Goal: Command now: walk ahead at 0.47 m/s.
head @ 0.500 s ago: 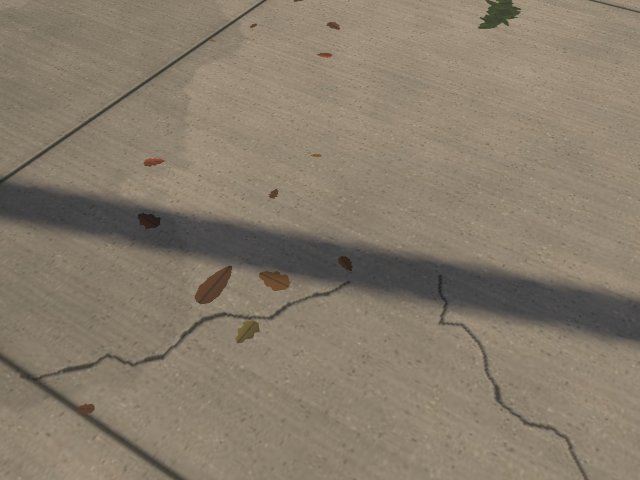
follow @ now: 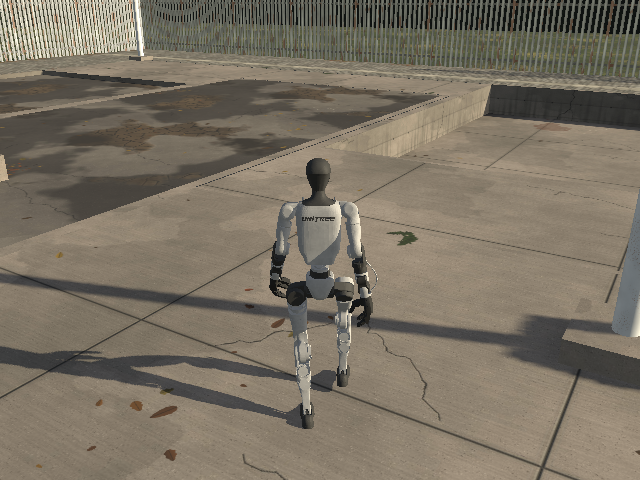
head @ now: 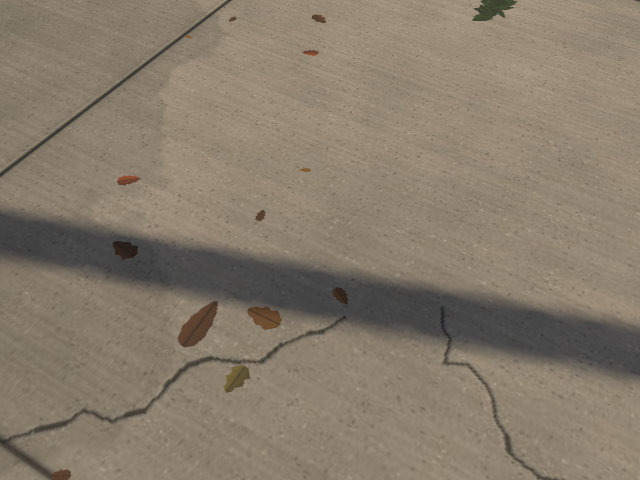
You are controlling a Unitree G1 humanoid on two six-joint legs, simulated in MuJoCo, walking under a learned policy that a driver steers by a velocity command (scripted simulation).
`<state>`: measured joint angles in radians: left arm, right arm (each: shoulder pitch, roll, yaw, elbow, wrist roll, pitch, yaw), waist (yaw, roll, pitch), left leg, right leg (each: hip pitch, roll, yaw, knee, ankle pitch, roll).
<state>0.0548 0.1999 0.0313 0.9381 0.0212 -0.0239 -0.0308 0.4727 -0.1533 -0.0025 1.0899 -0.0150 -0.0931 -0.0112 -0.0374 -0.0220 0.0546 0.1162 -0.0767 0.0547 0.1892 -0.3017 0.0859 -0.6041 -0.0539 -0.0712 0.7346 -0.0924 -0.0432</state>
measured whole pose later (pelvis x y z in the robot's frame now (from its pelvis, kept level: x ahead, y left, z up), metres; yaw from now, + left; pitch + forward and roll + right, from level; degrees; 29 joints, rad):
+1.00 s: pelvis +0.54 +0.05 +0.01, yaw +18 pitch +1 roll +0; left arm 0.10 0.24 0.05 0.83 0.05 -0.04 -0.01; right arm 0.36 -0.24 -0.07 0.96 0.00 -0.06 0.00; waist -0.04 -0.03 0.05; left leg -0.12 -0.15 -0.05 0.31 -0.18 0.14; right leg -0.65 -0.13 0.04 0.98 -0.18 0.04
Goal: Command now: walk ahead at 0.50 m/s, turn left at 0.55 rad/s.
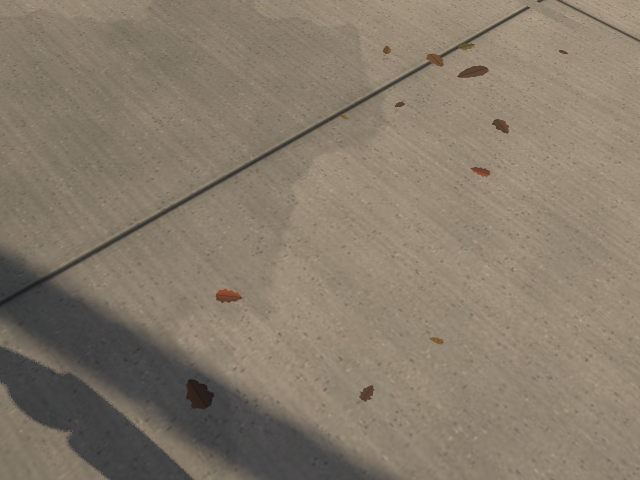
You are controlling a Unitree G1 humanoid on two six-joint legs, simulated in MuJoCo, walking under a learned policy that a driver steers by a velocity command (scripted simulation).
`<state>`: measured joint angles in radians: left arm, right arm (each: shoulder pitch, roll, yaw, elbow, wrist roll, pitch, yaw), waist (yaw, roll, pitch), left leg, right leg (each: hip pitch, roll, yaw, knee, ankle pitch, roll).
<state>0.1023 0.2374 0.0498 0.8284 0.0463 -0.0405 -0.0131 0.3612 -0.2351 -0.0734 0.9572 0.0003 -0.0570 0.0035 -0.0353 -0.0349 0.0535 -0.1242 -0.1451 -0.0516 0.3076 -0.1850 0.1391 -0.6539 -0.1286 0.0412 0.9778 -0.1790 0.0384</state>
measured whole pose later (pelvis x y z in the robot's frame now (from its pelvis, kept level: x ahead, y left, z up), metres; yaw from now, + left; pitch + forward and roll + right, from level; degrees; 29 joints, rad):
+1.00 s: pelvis +0.49 +0.11 +0.00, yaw +31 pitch +0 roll +0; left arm 0.27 0.25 0.03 0.81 0.03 -0.03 -0.02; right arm 0.25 -0.25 -0.04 0.82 -0.01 -0.04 0.01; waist 0.02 -0.03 0.05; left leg -0.21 -0.10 0.05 0.38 -0.18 0.12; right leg -0.49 -0.11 -0.03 1.12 -0.32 -0.01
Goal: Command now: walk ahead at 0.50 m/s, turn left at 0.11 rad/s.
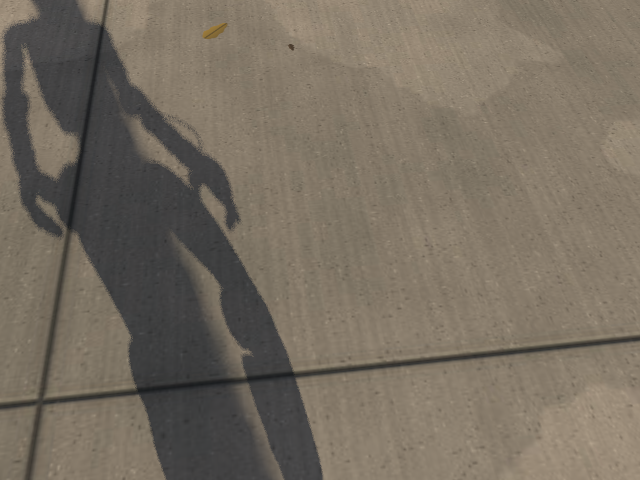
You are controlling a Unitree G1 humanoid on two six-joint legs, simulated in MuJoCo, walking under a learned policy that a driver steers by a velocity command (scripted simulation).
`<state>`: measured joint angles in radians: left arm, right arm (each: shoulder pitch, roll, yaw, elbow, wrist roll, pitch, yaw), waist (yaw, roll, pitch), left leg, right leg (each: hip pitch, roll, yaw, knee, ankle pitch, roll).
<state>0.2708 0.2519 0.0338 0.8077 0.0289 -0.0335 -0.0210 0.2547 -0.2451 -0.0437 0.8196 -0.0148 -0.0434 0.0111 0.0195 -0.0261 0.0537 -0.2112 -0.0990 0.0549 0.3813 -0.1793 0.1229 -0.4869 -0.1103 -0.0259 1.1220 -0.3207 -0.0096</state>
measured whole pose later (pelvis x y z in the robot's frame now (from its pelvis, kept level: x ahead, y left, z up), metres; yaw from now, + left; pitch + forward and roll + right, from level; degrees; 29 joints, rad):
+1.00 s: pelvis +0.54 -0.09 -0.01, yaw -31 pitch +1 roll +0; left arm 0.36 0.32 0.07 0.80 0.02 -0.03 -0.01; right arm 0.13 -0.26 -0.01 0.70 -0.04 -0.06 -0.01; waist 0.06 -0.03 0.03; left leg -0.38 -0.01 0.03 0.54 -0.19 0.03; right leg -0.31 0.09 0.09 1.09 -0.42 -0.08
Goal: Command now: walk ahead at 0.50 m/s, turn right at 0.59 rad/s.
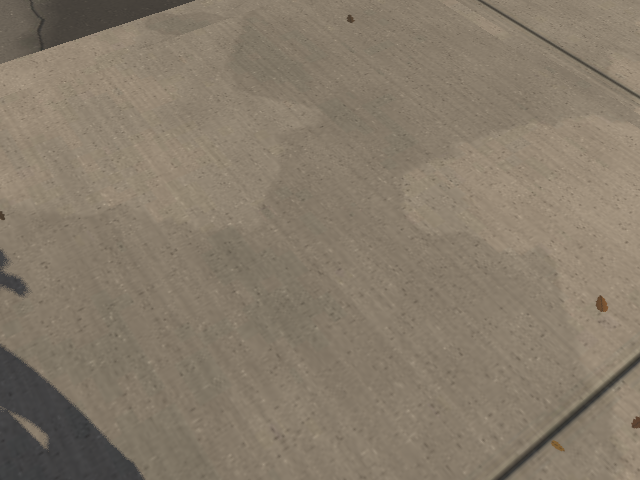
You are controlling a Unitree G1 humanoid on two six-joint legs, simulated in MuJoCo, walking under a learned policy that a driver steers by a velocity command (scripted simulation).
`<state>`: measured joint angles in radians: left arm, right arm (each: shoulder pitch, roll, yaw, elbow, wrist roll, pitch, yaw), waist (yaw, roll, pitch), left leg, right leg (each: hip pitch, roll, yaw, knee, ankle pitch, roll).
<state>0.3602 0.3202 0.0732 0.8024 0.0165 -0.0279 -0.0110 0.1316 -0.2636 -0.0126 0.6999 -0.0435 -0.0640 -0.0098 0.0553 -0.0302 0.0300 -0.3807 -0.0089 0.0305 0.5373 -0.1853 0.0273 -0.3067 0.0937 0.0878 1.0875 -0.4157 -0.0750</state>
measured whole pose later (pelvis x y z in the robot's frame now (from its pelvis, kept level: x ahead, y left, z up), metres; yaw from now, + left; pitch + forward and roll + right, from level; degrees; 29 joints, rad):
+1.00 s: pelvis +0.52 -0.15 -0.01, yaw -28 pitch +1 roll +0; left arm 0.45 0.28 0.05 0.87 0.01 -0.06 0.01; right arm 0.09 -0.25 -0.02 0.70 -0.04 -0.06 0.01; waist 0.06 -0.01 0.03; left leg -0.45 -0.02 0.06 0.57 -0.13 0.07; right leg -0.02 0.12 0.13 0.68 -0.48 -0.09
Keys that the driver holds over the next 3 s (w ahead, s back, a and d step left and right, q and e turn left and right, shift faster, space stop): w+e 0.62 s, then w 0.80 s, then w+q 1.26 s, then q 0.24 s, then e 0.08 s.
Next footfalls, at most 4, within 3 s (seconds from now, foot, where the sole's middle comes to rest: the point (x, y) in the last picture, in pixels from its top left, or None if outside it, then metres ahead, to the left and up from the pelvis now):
0.42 right None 0.33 -0.16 -0.77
0.96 left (402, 386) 0.68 -0.13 -0.77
1.48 right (529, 334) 0.84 -0.44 -0.77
2.04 left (484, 229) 1.16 -0.37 -0.77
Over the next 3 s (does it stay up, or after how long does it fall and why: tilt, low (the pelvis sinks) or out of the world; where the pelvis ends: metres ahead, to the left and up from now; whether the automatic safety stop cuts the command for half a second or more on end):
stays up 1.47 -0.43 0.01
